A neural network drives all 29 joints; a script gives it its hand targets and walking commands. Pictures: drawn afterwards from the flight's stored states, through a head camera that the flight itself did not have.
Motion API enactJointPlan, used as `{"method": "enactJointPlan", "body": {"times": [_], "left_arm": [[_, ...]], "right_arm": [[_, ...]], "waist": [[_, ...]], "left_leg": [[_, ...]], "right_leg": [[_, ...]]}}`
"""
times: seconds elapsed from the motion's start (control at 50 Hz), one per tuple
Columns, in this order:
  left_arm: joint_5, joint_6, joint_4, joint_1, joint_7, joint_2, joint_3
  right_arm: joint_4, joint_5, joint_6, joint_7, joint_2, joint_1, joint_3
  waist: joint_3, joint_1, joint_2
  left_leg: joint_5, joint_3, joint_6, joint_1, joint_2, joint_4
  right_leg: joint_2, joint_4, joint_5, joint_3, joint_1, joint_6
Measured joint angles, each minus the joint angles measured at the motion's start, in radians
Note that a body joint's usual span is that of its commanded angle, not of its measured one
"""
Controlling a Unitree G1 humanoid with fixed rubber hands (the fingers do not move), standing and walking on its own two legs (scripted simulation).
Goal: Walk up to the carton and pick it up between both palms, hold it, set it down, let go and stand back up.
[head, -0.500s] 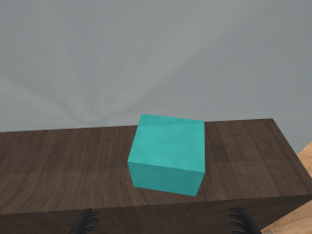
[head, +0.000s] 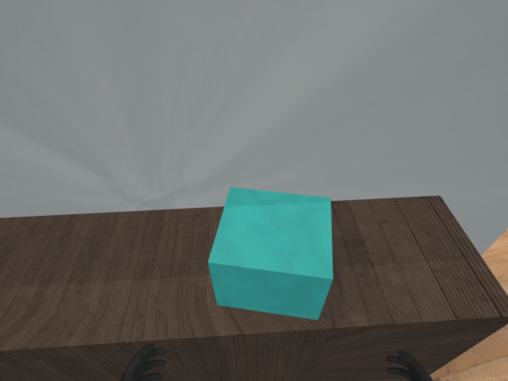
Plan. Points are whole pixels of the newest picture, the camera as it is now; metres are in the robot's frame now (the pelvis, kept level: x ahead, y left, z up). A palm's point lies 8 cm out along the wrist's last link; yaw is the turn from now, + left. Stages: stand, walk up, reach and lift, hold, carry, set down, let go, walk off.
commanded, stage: stand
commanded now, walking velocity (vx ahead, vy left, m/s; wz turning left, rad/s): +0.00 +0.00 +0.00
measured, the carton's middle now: (273, 252) +0.39 +0.00 -0.05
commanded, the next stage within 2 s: none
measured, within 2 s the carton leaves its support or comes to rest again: neither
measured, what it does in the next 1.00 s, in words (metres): shifts its weight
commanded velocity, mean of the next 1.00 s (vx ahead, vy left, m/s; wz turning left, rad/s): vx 0.00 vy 0.00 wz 0.00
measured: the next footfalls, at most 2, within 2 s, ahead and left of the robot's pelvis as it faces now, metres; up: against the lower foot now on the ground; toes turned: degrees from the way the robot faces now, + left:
none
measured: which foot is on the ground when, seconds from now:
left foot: down 0.00-1.00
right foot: down 0.00-1.00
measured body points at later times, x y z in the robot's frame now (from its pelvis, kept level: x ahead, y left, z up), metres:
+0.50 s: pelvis -0.04 +0.03 -0.01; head -0.06 +0.04 +0.44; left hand +0.02 +0.28 -0.13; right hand +0.03 -0.23 -0.13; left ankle +0.01 +0.14 -0.74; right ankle -0.04 -0.11 -0.74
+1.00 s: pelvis -0.05 +0.03 -0.01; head -0.06 +0.04 +0.44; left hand -0.03 +0.29 -0.14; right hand +0.01 -0.22 -0.14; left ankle +0.01 +0.14 -0.74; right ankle -0.04 -0.11 -0.74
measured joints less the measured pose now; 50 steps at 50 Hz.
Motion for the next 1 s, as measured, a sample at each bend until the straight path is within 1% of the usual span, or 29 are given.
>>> {"method": "enactJointPlan", "body": {"times": [0.08,0.2,0.62,0.78,1.0], "left_arm": [[-0.001,-0.038,0.029,0.060,0.004,0.027,0.004],[-0.004,-0.045,0.059,0.120,0.006,0.057,0.004],[-0.005,-0.044,0.141,0.193,0.006,0.066,-0.034],[-0.003,-0.043,0.164,0.218,0.009,0.061,-0.033],[-0.007,-0.043,0.176,0.231,0.012,0.054,-0.031]], "right_arm": [[0.020,0.000,0.042,-0.001,-0.023,0.046,-0.007],[0.037,-0.003,0.062,0.011,-0.043,0.094,-0.009],[0.058,0.005,0.078,0.022,-0.044,0.170,0.017],[0.060,0.005,0.081,0.021,-0.043,0.180,0.016],[0.065,0.005,0.084,0.017,-0.038,0.178,0.014]], "waist": [[-0.025,0.001,0.007],[-0.018,0.000,0.014],[0.000,-0.007,0.011],[-0.003,-0.005,0.015],[-0.003,-0.004,0.021]], "left_leg": [[-0.015,-0.007,0.004,-0.021,-0.004,0.031],[-0.014,-0.011,0.013,-0.034,-0.012,0.053],[0.025,-0.009,0.049,-0.094,-0.043,0.086],[0.026,-0.008,0.055,-0.108,-0.048,0.097],[0.021,-0.008,0.050,-0.111,-0.046,0.099]], "right_leg": [[-0.004,0.024,-0.013,-0.006,-0.015,0.004],[-0.013,0.046,-0.015,-0.011,-0.025,0.012],[-0.046,0.106,0.011,-0.009,-0.093,0.041],[-0.051,0.121,0.009,-0.008,-0.109,0.045],[-0.048,0.128,0.002,-0.006,-0.114,0.042]]}}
